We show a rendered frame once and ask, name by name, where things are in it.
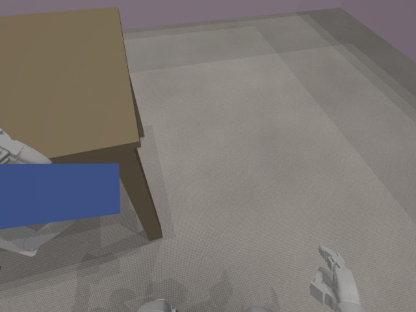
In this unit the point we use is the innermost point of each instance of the sponge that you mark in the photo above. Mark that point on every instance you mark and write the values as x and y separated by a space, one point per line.
33 194

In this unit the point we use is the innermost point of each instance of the robot right hand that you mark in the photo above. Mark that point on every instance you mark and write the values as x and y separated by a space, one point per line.
331 289

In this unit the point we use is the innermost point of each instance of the table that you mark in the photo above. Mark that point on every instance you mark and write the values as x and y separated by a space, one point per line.
65 91

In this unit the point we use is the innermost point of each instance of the robot left hand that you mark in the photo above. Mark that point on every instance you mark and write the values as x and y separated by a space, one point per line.
25 239

